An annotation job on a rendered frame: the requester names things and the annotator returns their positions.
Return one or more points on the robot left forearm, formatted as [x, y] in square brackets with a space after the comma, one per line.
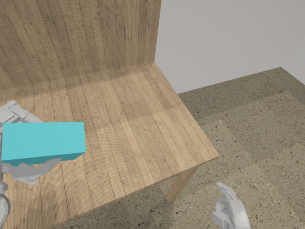
[4, 204]

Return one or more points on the sponge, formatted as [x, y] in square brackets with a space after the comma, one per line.
[36, 143]

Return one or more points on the table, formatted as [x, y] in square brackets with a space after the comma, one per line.
[92, 61]

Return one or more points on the right robot hand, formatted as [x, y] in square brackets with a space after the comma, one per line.
[234, 212]

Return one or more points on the left robot hand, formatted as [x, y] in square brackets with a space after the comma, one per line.
[11, 112]

